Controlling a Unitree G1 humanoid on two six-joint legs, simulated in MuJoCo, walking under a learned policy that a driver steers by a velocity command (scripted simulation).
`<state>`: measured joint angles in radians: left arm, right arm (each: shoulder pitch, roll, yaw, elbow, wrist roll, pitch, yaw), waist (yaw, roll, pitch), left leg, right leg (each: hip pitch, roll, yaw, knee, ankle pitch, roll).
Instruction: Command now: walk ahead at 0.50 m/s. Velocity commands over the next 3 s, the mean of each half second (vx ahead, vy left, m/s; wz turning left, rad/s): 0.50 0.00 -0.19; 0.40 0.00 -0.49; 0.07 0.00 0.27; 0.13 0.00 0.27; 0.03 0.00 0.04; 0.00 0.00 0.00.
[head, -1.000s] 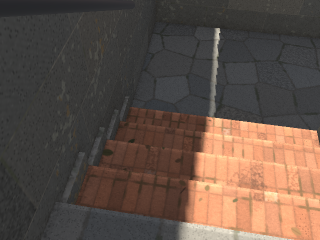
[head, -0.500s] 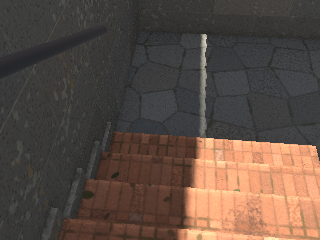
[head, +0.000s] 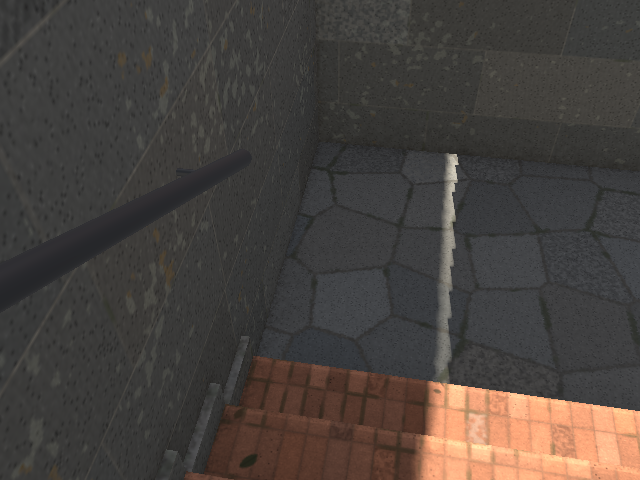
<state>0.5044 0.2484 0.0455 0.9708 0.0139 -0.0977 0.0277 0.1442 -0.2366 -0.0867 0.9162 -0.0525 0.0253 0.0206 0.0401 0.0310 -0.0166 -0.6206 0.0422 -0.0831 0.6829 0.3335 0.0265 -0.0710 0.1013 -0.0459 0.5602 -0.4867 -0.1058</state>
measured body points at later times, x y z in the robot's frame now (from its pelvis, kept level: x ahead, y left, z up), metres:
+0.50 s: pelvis +0.27 +0.04 -0.17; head +0.27 +0.06 +0.28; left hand +0.37 +0.29 -0.32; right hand +0.19 -0.21 -0.30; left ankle +0.20 +0.13 -0.88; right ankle +0.41 -0.13 -0.83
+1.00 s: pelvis +0.49 -0.03 -0.33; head +0.48 -0.05 +0.12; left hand +0.58 +0.21 -0.46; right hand +0.50 -0.29 -0.47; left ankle +0.68 +0.09 -0.97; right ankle +0.46 -0.07 -1.04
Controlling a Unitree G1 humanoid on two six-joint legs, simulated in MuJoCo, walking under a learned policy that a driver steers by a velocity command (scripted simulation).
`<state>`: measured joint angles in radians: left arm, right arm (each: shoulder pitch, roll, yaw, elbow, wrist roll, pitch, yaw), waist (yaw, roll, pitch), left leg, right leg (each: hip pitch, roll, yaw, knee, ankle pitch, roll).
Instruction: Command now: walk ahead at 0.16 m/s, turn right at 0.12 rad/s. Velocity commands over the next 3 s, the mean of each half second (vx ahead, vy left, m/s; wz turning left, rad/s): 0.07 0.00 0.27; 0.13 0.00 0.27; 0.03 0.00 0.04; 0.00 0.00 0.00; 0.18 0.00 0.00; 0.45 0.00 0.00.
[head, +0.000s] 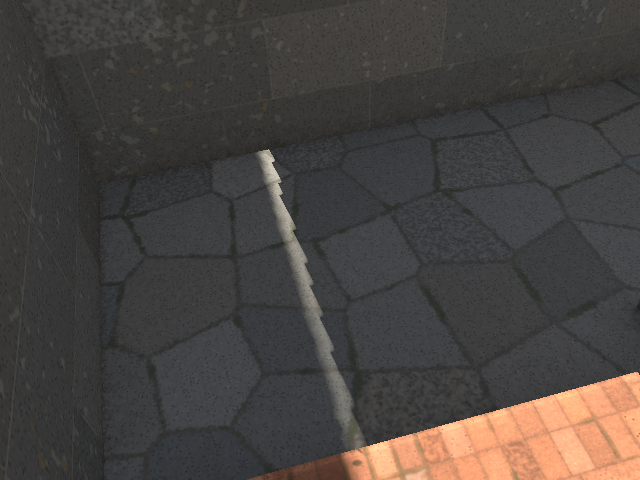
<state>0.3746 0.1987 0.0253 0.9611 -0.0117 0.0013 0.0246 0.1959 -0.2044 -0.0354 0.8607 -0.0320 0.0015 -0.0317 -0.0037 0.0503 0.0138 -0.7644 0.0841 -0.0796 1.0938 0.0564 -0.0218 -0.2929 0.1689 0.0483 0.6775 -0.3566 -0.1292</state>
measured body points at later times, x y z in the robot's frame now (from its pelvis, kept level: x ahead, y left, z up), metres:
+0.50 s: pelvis +0.12 +0.06 -0.15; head +0.15 +0.10 +0.30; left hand +0.20 +0.31 -0.30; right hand +0.21 -0.18 -0.28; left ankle +0.18 +0.16 -0.88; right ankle +0.15 -0.06 -0.58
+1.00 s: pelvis +0.19 -0.04 -0.16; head +0.17 -0.07 +0.28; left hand +0.26 +0.24 -0.23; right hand +0.33 -0.28 -0.30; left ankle +0.19 +0.15 -0.86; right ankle +0.25 -0.14 -0.88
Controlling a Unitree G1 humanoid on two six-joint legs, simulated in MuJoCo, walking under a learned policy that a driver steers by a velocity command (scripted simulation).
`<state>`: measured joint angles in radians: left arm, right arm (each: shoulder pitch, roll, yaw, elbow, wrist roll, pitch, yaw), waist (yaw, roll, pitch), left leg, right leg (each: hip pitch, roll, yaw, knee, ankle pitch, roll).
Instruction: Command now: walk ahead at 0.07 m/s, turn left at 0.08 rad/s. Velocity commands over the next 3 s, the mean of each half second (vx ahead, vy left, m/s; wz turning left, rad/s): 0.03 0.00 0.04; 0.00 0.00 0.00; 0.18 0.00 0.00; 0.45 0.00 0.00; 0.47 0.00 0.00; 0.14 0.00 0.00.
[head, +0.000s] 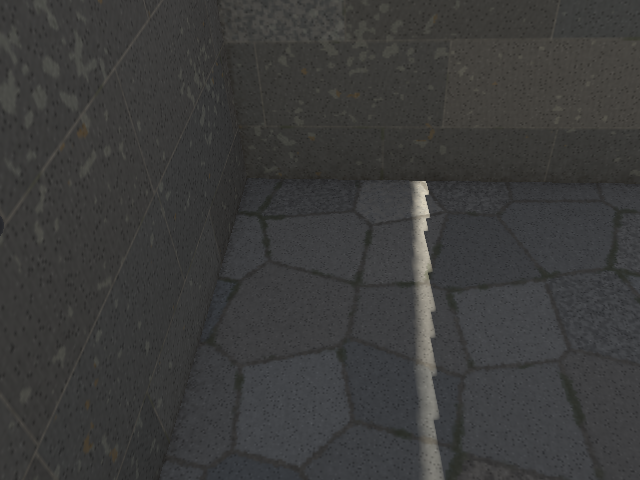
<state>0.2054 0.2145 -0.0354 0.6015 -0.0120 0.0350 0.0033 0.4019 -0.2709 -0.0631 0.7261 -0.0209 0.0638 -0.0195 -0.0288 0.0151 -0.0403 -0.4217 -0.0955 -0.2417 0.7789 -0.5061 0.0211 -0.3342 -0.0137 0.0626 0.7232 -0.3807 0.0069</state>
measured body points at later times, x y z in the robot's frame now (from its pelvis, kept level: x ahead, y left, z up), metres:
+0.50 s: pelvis +0.07 -0.02 +0.01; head +0.06 -0.03 +0.46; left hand +0.05 +0.19 -0.13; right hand +0.23 -0.21 -0.11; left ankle +0.10 +0.07 -0.72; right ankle +0.02 -0.12 -0.72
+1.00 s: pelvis +0.11 +0.01 +0.02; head +0.10 +0.02 +0.47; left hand +0.11 +0.25 -0.14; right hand +0.11 -0.23 -0.13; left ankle +0.10 +0.07 -0.72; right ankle +0.02 -0.12 -0.72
